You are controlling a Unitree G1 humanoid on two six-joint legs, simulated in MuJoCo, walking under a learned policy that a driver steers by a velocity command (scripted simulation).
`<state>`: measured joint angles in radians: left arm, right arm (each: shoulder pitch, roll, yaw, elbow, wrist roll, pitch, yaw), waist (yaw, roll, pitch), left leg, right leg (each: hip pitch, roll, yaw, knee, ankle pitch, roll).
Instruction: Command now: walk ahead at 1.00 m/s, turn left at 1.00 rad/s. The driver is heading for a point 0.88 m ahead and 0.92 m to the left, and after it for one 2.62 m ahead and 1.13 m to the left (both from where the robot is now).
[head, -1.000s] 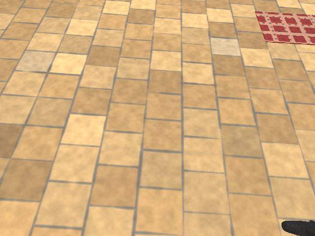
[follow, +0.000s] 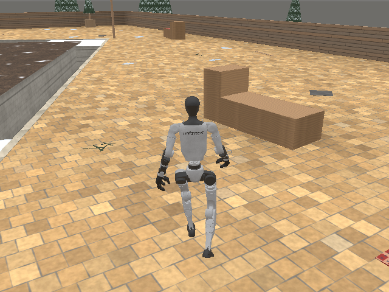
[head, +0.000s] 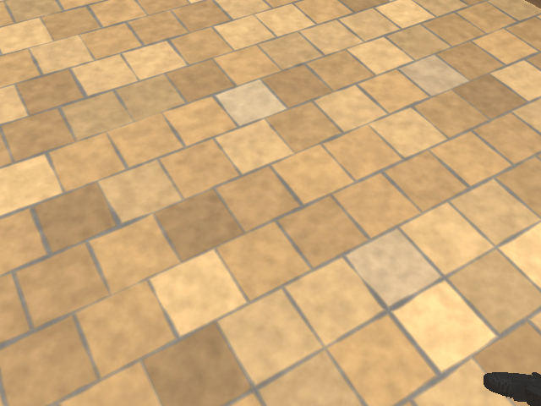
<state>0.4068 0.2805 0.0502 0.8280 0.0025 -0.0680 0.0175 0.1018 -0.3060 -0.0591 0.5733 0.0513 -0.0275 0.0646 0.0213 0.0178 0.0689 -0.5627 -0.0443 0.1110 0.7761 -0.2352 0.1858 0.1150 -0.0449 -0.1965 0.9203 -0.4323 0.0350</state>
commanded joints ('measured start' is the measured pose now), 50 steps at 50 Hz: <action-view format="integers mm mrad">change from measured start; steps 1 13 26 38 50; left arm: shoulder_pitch -153 -513 -106 -15 -114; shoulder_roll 118 41 110 184 95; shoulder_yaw -6 -5 46 45 -11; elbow -261 -351 -202 -51 -116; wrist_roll -27 -3 24 -5 -41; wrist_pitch -120 -71 -39 -46 -69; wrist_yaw -19 -28 -16 -24 -15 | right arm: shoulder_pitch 375 268 99 -163 182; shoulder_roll -226 -129 -79 -6 -47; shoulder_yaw -83 -53 -14 21 -16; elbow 13 91 0 -87 93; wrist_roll -39 -14 -22 -20 -73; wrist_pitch -18 -45 -16 -26 -79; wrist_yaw -21 -81 -58 0 -17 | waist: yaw -155 -104 48 26 -6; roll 200 21 -83 9 -23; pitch -389 22 -78 128 -67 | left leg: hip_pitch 1047 68 -203 -113 494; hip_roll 292 6 161 97 209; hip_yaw -973 -459 -244 -59 -522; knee -462 -543 605 30 -547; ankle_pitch -371 -32 -80 256 -72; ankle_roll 304 55 -122 -69 98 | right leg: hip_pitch -988 -447 -85 -156 -772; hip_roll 88 60 -236 -191 -115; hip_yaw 354 236 586 38 313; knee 705 -316 -651 -855 364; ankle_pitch -59 583 84 709 169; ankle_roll -76 55 -151 -135 -98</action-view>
